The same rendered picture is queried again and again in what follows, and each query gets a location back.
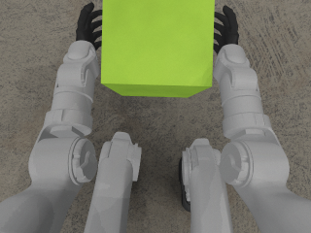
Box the robot left upper arm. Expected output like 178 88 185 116
0 136 98 233

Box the robot left hand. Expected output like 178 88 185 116
76 2 103 50

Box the robot right hand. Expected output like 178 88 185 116
213 5 239 55

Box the robot right upper arm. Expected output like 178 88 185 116
219 139 311 233

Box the right robot forearm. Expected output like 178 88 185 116
213 44 290 169

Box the carton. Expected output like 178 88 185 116
101 0 215 98

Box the left robot forearm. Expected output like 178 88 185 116
28 40 100 177

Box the left robot thigh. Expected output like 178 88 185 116
84 138 142 233

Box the robot right foot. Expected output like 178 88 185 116
178 157 190 212

